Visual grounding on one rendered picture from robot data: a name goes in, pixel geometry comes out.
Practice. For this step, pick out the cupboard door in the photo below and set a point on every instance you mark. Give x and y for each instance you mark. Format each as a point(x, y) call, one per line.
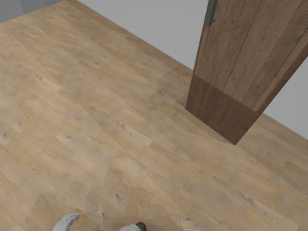
point(251, 45)

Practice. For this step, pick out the left robot foot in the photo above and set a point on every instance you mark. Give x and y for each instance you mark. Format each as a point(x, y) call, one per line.
point(141, 226)

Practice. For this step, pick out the handle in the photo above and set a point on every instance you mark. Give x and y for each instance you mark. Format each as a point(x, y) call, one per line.
point(210, 13)

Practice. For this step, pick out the left robot hand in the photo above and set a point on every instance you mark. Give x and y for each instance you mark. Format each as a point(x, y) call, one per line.
point(66, 222)

